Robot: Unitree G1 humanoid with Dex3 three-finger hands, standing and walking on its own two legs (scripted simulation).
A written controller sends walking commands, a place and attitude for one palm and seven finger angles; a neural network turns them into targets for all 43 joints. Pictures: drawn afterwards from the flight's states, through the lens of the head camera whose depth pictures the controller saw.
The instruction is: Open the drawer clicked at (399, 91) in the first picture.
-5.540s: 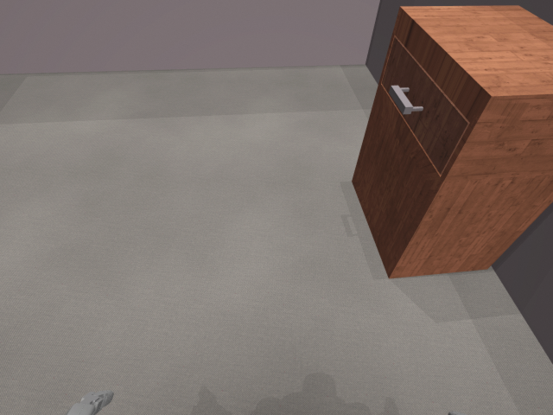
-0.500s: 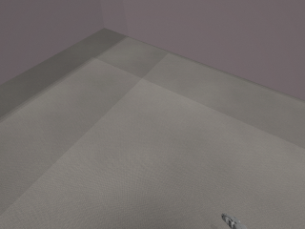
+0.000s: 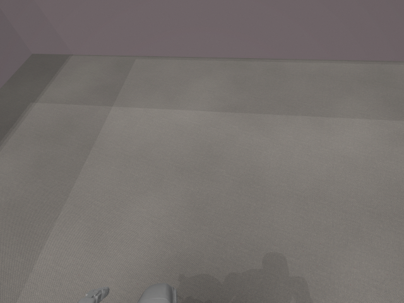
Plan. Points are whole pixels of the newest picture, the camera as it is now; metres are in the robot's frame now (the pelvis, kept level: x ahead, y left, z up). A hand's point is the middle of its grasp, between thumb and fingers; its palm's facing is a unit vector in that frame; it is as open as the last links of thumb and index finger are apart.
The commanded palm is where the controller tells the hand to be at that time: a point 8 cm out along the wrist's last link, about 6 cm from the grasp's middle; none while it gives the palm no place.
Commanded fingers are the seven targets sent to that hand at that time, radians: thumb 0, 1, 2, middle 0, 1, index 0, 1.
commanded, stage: walk to a spot facing it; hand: left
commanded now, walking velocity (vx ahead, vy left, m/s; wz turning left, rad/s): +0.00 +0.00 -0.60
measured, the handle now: out of the picture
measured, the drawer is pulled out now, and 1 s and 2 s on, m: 0.00 0.00 0.00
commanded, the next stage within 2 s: turn to face it in 1.88 s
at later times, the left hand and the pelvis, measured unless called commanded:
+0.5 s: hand out of the picture +0.12 +0.24 -0.17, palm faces -0.20 -0.96 -0.22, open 7.4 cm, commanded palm none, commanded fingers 0.00 0.90 0.90 -0.20 -0.30 -0.20 -0.30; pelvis +0.00 +0.05 +0.00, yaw -17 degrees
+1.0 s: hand (168, 280) +0.18 +0.10 -0.14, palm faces -0.53 -0.80 -0.29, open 7.4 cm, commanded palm none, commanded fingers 0.00 0.90 0.90 -0.20 -0.30 -0.20 -0.30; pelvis -0.03 +0.00 +0.00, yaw -35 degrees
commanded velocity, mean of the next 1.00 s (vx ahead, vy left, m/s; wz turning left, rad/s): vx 0.05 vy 0.00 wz -0.60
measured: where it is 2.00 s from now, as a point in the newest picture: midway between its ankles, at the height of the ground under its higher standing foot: outside the picture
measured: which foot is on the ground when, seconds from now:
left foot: up 0.00-0.40, down 0.42-0.88, up 0.90-1.00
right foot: down 0.00-0.42, up 0.44-0.86, down 0.88-1.00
